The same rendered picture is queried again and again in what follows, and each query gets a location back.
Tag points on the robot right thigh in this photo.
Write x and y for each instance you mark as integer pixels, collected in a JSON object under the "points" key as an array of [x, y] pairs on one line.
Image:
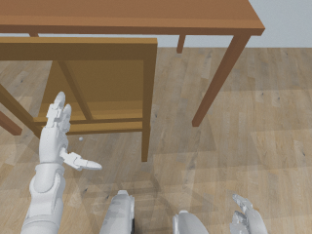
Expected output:
{"points": [[187, 223]]}

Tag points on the robot thigh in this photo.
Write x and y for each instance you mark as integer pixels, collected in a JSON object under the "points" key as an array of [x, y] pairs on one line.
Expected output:
{"points": [[187, 223], [119, 214]]}

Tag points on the chair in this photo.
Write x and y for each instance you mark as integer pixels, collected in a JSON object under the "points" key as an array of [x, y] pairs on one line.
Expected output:
{"points": [[108, 82]]}

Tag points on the robot left thigh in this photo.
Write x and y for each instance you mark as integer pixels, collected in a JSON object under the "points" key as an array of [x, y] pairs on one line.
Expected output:
{"points": [[119, 214]]}

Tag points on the robot left forearm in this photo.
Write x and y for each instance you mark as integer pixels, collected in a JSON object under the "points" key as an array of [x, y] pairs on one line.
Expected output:
{"points": [[46, 206]]}

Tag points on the robot right hand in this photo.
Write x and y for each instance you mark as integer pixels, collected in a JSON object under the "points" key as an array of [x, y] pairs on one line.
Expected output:
{"points": [[251, 221]]}

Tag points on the robot left hand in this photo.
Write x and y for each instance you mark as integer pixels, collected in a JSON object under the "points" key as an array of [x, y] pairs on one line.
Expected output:
{"points": [[53, 137]]}

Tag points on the table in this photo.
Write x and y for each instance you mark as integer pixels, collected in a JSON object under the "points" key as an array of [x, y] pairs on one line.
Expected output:
{"points": [[235, 18]]}

